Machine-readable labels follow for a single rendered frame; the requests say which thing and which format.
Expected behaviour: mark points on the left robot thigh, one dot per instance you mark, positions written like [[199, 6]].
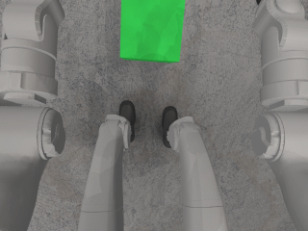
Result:
[[102, 205]]

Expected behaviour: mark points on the carton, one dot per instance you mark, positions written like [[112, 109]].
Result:
[[151, 30]]

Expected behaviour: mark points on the left robot forearm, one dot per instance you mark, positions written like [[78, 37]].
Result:
[[29, 47]]

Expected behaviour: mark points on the right robot forearm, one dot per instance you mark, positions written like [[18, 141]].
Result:
[[283, 33]]

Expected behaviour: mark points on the right robot upper arm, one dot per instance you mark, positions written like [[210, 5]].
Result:
[[281, 138]]

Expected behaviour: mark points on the right robot foot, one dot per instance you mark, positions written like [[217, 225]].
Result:
[[169, 116]]

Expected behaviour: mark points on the left robot upper arm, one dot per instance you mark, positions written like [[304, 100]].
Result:
[[29, 137]]

